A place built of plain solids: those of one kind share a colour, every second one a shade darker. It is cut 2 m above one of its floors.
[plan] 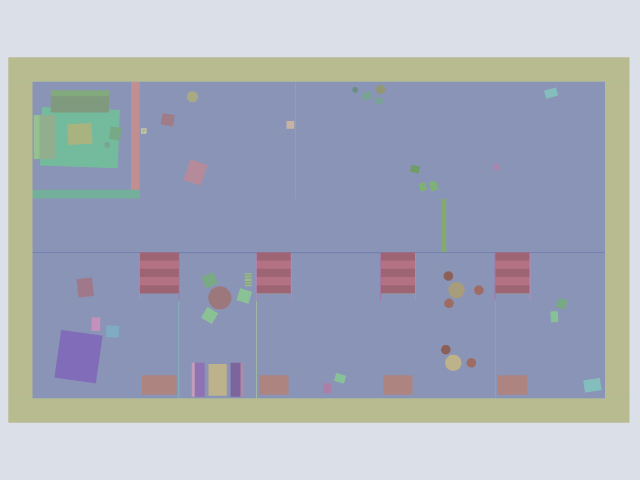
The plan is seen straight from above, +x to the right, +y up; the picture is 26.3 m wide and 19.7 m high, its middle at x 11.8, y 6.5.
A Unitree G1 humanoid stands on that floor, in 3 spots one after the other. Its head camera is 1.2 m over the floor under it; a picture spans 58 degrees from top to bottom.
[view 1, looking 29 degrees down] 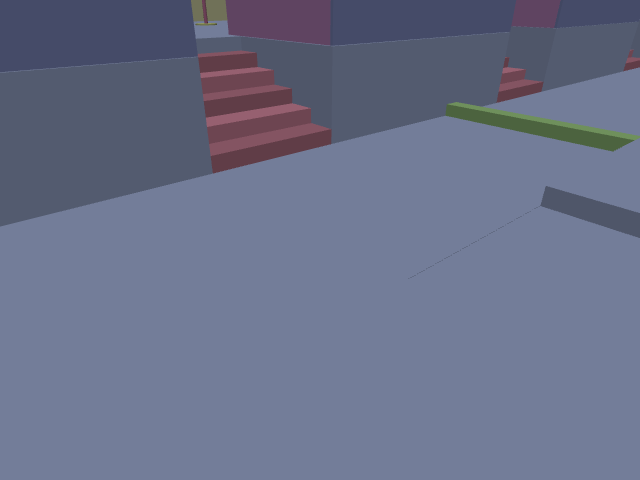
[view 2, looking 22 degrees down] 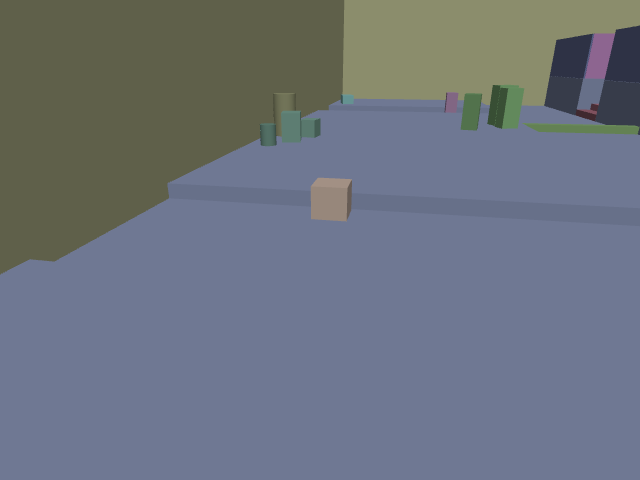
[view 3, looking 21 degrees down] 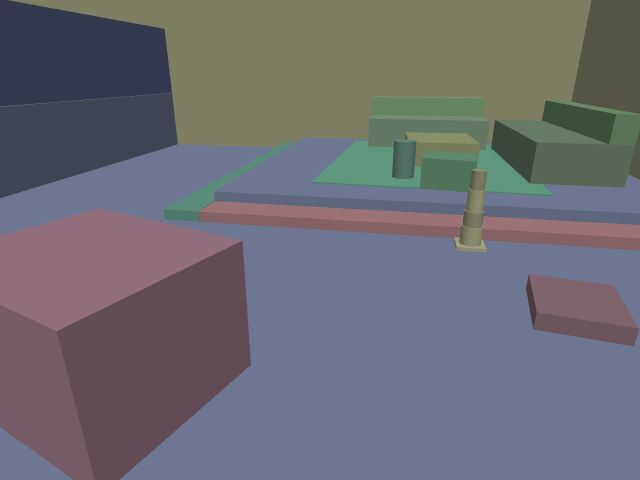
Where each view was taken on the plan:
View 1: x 22.02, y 9.41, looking -130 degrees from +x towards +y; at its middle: floor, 2.78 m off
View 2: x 6.79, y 10.60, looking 11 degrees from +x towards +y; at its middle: floor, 3.47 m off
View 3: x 7.98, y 10.41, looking -169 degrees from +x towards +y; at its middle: floor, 3.63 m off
